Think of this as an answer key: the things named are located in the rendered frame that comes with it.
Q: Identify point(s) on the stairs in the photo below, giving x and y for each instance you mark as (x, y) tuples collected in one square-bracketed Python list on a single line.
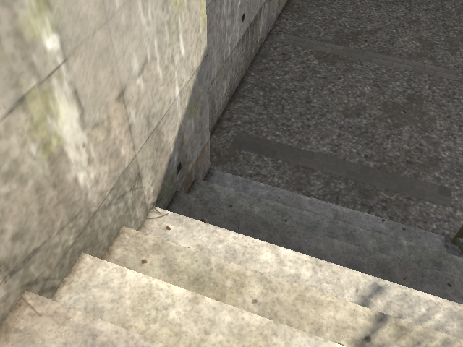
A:
[(238, 263)]

